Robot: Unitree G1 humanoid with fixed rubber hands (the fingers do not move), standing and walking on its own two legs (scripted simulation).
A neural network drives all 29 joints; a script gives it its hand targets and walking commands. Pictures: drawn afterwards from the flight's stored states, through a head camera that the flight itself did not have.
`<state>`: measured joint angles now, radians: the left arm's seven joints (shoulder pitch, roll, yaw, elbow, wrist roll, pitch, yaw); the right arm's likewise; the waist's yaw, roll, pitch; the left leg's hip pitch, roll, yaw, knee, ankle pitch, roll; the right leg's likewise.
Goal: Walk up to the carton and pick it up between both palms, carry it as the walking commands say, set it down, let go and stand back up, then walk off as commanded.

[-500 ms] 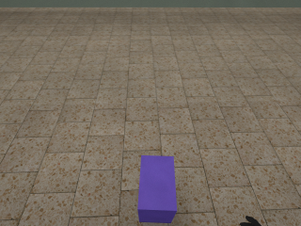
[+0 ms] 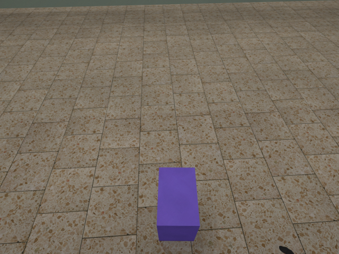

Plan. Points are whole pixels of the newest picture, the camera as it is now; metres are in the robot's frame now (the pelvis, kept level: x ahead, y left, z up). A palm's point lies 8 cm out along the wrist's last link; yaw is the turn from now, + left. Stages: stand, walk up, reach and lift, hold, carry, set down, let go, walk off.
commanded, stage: walk up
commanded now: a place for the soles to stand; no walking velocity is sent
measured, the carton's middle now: (176, 204) +0.45 -0.04 -0.63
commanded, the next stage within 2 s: reach and lift in 0.60 s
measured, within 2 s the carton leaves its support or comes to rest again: neither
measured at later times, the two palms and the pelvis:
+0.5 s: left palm out of the picture +0.05 +0.30 -0.11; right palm out of the picture +0.06 -0.31 -0.12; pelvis -0.01 -0.01 +0.00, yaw -1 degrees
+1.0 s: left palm (72, 244) +0.17 +0.26 -0.13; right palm (279, 237) +0.17 -0.28 -0.12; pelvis +0.02 +0.00 -0.03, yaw +2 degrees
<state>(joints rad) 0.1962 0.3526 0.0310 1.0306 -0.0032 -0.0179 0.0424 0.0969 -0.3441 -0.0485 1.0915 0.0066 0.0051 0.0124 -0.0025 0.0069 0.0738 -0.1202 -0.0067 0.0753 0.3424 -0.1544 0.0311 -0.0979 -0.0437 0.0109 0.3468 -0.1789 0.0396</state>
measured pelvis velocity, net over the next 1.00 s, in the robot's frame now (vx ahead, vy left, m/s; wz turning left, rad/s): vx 0.02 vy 0.00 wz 0.03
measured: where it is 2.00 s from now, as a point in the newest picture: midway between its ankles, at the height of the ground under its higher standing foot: outside the picture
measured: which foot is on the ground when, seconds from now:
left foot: down 0.00-1.00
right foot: down 0.00-1.00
